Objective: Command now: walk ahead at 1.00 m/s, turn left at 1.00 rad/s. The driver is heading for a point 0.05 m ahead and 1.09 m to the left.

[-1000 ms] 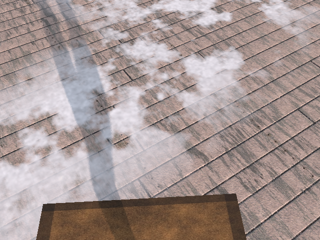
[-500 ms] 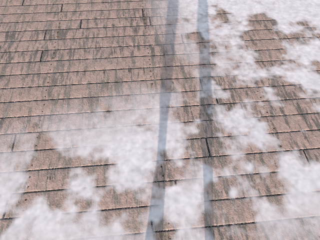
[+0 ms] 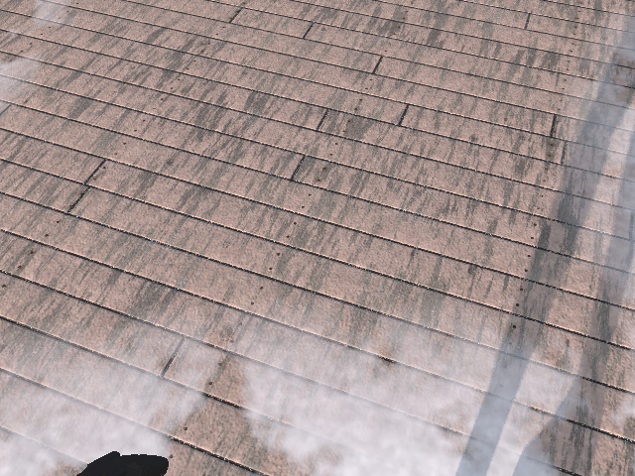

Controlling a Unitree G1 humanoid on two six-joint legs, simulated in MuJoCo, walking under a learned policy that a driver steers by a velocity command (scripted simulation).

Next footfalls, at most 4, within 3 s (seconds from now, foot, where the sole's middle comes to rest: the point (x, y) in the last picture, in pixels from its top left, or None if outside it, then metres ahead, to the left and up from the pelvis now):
0.20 right None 0.42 -0.17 -0.77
0.66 left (241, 362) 0.72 0.18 -0.77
1.06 right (176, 216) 1.16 0.38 -0.77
1.52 left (16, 186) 1.30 0.85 -0.77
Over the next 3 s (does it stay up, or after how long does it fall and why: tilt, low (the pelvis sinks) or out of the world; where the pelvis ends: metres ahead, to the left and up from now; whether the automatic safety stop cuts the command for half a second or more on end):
stays up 1.50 1.50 0.01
